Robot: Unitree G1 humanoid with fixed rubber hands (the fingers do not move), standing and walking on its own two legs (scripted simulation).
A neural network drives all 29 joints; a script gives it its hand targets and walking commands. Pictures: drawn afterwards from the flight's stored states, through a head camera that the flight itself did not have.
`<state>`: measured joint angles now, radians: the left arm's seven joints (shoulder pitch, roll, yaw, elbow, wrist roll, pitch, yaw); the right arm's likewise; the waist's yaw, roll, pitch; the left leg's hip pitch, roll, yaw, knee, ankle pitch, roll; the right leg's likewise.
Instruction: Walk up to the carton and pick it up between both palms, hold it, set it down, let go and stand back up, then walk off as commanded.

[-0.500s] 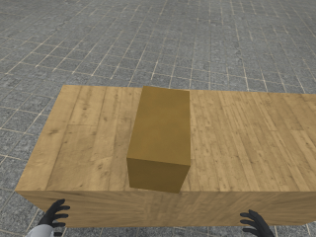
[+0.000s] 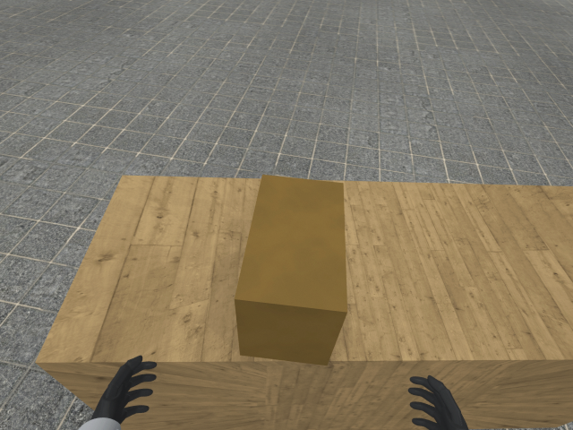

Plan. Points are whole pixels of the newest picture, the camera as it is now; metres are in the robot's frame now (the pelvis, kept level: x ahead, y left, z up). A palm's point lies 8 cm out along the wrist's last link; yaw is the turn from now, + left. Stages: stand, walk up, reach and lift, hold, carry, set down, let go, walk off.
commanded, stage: reach and lift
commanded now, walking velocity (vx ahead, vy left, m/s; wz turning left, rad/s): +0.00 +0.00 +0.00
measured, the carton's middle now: (293, 266) +0.44 -0.01 -0.09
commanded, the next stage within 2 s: none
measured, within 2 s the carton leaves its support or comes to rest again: neither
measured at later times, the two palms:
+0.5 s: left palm (120, 418) +0.16 +0.22 -0.05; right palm (429, 424) +0.16 -0.19 -0.06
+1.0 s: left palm (147, 352) +0.23 +0.20 -0.03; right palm (418, 366) +0.23 -0.19 -0.03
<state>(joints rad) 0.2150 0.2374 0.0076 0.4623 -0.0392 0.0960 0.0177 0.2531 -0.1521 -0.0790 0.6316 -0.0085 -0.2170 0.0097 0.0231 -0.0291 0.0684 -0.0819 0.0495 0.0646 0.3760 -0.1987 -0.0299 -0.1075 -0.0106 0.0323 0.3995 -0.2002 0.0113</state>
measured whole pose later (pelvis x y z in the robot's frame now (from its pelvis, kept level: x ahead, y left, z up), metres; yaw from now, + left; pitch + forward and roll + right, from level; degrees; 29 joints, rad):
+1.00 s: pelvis +0.00 +0.00 -0.01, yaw +1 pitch -4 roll +0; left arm -0.04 0.18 -0.08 0.74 -0.13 -0.36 0.06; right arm -0.01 -0.09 -0.02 0.80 0.15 -0.45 -0.05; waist 0.01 -0.01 0.01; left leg -0.19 0.05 0.04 0.51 -0.25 -0.03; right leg -0.19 -0.01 0.01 0.50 -0.25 0.01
